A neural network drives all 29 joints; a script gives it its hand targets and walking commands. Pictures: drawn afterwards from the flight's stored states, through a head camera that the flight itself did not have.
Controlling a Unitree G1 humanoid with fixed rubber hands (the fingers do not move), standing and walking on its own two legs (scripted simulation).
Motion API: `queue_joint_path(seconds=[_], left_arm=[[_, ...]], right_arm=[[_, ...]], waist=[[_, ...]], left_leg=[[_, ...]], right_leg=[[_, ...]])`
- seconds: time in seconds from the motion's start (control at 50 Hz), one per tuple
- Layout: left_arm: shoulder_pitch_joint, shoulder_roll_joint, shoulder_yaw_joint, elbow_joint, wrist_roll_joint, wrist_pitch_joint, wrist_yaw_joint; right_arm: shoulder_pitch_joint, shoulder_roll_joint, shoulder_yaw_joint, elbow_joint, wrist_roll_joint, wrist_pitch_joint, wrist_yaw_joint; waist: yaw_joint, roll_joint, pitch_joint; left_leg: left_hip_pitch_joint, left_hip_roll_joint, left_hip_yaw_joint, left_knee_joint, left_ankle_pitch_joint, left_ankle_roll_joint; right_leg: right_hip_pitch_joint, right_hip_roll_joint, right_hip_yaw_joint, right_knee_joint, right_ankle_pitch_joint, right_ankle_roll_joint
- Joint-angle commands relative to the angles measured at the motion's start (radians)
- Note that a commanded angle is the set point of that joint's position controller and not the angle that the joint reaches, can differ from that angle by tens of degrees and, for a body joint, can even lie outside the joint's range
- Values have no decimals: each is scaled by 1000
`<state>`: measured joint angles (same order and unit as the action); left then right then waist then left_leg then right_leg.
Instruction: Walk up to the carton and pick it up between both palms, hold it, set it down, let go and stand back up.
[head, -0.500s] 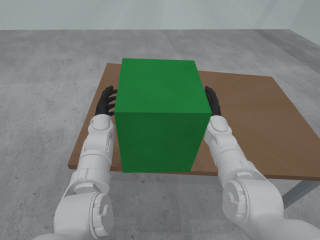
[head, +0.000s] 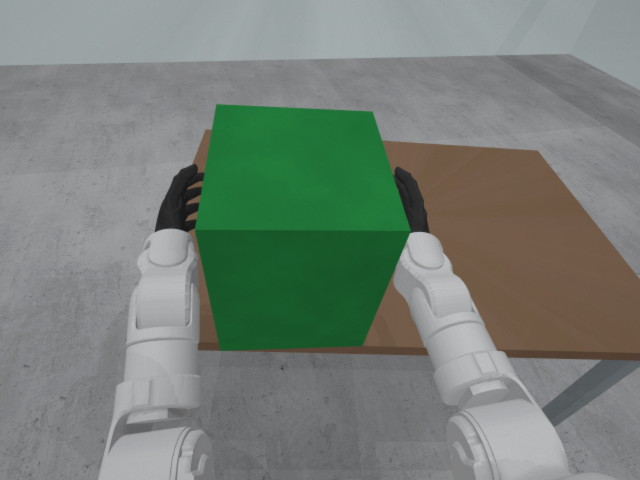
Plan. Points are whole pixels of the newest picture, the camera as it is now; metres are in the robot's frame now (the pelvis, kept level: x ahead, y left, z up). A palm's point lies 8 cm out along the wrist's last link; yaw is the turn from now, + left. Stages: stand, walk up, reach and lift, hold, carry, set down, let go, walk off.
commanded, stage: reach and lift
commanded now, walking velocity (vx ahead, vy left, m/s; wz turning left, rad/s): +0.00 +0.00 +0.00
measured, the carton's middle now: (294, 234) +0.39 +0.01 +0.11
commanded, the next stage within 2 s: hold in 0.84 s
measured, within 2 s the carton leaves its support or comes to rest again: neither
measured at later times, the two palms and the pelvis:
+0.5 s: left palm (181, 216) +0.36 +0.15 +0.17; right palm (422, 223) +0.36 -0.14 +0.16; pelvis -0.01 +0.00 +0.00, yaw +0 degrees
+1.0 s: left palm (171, 210) +0.36 +0.16 +0.18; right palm (417, 216) +0.36 -0.13 +0.17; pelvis -0.01 +0.00 +0.00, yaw +0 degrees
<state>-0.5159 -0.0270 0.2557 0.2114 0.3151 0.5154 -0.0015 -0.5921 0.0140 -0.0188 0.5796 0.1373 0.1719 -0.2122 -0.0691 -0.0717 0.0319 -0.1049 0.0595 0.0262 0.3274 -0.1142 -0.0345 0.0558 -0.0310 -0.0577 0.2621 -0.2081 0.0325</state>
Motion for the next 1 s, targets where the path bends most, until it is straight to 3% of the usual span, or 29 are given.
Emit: queue_joint_path(seconds=[0.0, 0.1, 0.24, 0.32, 0.52, 0.66, 0.78, 0.84, 0.98], left_arm=[[-578, -604, -553, -200, -144, -34, -160], [-560, -589, -558, -204, -147, -6, -157], [-604, -579, -493, -146, -133, 13, -160], [-599, -561, -442, -101, -113, 19, -165], [-613, -539, -424, -120, -101, 21, -182], [-642, -548, -454, -146, -116, 27, -178], [-688, -563, -450, -112, -120, 38, -172], [-678, -574, -461, -104, -123, 38, -165], [-683, -557, -414, -84, -99, 50, -171]], right_arm=[[-707, 514, 378, -385, 59, -69, 93], [-700, 510, 385, -423, 50, -37, 85], [-737, 507, 350, -365, 32, -21, 99], [-770, 509, 346, -348, 35, -26, 96], [-759, 517, 356, -327, 47, -31, 80], [-780, 514, 357, -358, 52, -31, 72], [-812, 509, 315, -307, 40, -25, 87], [-823, 501, 319, -307, 43, -28, 87], [-832, 503, 315, -282, 61, -21, 86]], waist=[[-31, 144, -440], [-32, 119, -396], [-16, 100, -387], [1, 83, -398], [-11, 84, -388], [-23, 99, -389], [-24, 116, -373], [-25, 121, -406], [-14, 100, -382]], left_leg=[[387, -82, 2, 53, 363, -27], [332, -78, 0, 24, 250, -10], [315, -73, 17, 0, 165, 12], [322, -78, 28, 6, 178, 21], [323, -91, 34, 16, 234, 23], [334, -88, 27, 25, 243, 13], [337, -77, 25, 3, 176, 13], [361, -81, 23, 22, 225, 5], [334, -81, 28, 9, 209, 16]], right_leg=[[-125, 97, -36, -16, 349, 38], [-135, 88, -34, -25, 269, 39], [-153, 82, -37, -34, 188, 32], [-120, 82, -39, -30, 223, 39], [-72, 81, -35, -14, 316, 52], [-85, 84, -40, -17, 295, 44], [-139, 84, -45, -35, 173, 27], [-128, 89, -46, -31, 214, 24], [-104, 87, -45, -36, 205, 29]])
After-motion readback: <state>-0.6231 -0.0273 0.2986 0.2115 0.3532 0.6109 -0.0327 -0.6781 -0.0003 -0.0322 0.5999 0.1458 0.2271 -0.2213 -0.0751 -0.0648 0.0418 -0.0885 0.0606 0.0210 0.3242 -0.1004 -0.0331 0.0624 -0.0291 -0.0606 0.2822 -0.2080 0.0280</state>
